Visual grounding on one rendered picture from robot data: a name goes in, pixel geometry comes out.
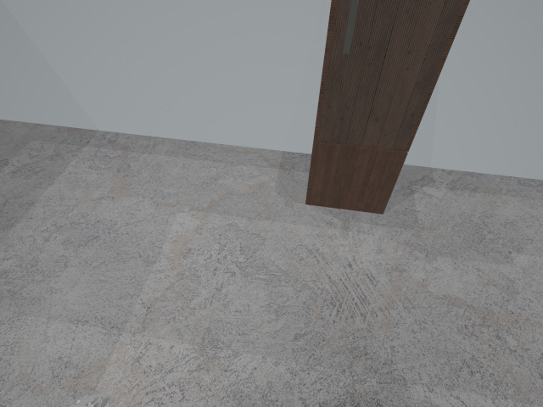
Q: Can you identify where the cupboard door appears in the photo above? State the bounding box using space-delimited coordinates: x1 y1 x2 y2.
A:
319 0 464 149

